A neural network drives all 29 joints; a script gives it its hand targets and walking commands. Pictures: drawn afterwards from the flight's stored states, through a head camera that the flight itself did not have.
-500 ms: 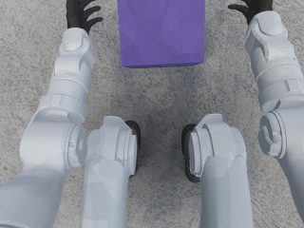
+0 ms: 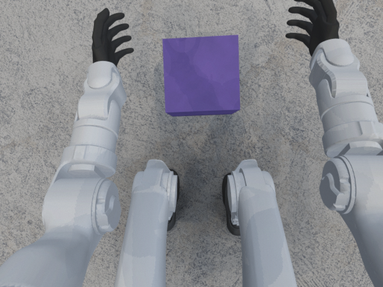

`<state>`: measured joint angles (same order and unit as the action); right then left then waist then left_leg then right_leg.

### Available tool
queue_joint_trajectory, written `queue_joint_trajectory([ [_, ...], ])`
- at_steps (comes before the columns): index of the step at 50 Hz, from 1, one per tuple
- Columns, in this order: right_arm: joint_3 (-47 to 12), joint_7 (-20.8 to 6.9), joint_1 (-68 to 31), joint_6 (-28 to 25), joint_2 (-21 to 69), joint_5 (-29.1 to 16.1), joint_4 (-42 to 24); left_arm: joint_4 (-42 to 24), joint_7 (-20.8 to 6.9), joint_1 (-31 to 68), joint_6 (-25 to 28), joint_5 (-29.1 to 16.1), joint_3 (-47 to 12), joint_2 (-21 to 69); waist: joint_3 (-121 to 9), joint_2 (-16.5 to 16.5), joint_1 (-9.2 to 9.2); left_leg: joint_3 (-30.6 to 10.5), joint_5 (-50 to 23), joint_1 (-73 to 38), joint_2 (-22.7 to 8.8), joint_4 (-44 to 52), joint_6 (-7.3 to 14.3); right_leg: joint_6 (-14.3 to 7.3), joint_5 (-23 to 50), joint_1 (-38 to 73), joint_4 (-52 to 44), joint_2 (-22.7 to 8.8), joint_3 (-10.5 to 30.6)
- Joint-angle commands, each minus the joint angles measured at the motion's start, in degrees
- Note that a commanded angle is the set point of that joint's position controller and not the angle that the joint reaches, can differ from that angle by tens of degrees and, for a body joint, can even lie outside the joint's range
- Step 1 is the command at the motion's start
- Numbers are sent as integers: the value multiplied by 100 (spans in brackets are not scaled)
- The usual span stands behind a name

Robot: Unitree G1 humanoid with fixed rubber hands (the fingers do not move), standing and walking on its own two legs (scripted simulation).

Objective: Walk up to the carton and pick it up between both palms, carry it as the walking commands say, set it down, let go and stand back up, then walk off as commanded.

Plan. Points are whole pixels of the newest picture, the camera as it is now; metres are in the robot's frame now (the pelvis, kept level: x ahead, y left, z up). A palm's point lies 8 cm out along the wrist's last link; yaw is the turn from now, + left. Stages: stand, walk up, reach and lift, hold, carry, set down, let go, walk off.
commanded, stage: set down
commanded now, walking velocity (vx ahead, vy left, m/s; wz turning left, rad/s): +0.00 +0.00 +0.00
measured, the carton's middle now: (201, 81) +0.52 -0.01 -0.39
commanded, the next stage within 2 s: let go in 0.76 s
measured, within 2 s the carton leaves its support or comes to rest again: neither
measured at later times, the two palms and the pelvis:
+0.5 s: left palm (48, 26) +0.50 +0.17 +0.04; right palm out of the picture +0.52 -0.22 +0.04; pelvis +0.03 +0.00 +0.14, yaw -1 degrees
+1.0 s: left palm out of the picture +0.46 +0.18 +0.10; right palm out of the picture +0.48 -0.22 +0.10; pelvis +0.06 +0.00 +0.22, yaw -2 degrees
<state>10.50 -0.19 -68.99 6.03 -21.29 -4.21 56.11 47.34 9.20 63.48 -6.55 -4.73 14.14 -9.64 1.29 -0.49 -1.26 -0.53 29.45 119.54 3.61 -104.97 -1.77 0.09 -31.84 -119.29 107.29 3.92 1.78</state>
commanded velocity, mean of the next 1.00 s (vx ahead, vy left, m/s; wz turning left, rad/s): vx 0.00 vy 0.00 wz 0.00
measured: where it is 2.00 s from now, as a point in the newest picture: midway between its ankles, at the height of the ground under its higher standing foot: (201, 212)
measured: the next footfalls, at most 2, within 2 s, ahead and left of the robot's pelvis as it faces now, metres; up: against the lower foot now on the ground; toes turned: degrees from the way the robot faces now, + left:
none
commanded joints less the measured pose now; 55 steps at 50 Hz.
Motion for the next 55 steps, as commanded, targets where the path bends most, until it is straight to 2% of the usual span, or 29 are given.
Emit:
queue_joint_trajectory([
  [1, 162, -33, -1130, -73, -713, 83, -829, -857, -19, 907, 66, 65, 87, -473, -6293, 348, 61, 491, -1568, -3545, 152, 1092, -118, 75, 1582, 3543, -1490, 77, -313],
  [9, 240, -160, -738, -4, -625, 135, -1241, -1288, -114, 435, -20, 91, 137, -392, -6513, 404, 61, 454, -2055, -4123, 156, 1873, -135, 115, 2212, 4370, -2289, 86, -273],
  [19, 327, -300, -322, -67, -409, 230, -1063, -1157, -264, -29, 37, 280, 266, -251, -6152, 432, 3, 353, -2259, -4746, 86, 3028, -117, 111, 2487, 5134, -3497, 42, -128],
  [30, 532, -408, 8, -208, -279, 420, -1117, -1303, -374, -379, 149, 500, 340, -38, -5833, 323, 33, 176, -2596, -5981, 1, 4492, -74, 102, 2797, 6158, -4905, -22, -13],
  [35, 641, -474, 186, -309, -51, 663, -801, -1014, -466, -505, 232, 818, 527, 168, -4957, 284, 15, 100, -2556, -6037, -66, 4957, -83, 99, 2775, 6119, -5322, -61, 7],
  [40, 818, -429, 556, -354, 152, 989, -768, -948, -530, -860, 306, 1098, 666, 276, -5165, 261, -74, 110, -2913, -6246, -82, 5044, -142, 115, 3215, 6386, -5438, -32, -28],
  [45, 857, -177, 1189, -339, 281, 1150, -1469, -1379, -631, -1474, 349, 1245, 436, 48, -6133, 368, 15, 166, -3411, -6672, 12, 5126, -114, 177, 4293, 7454, -5447, -26, -7],
  [49, 438, -31, 2589, -301, 397, 1121, -2340, -2069, -786, -2804, 330, 1269, 107, -199, -6859, 354, 7, 135, -4077, -7509, 44, 5390, -101, 200, 5180, 8678, -5578, -34, 118],
  [52, 145, -27, 3144, -290, 461, 1036, -2995, -2527, -922, -3415, 285, 1054, -227, -290, -6356, 268, 56, 5, -4214, -7992, -31, 5705, -69, 127, 5125, 8871, -5905, -60, 169],
  [55, 23, -70, 3797, -337, 578, 874, -3090, -2568, -1036, -3957, 358, 843, -374, -250, -5412, 113, 91, -91, -4044, -8457, -84, 6053, -44, 95, 4497, 8631, -6349, -75, 122],
])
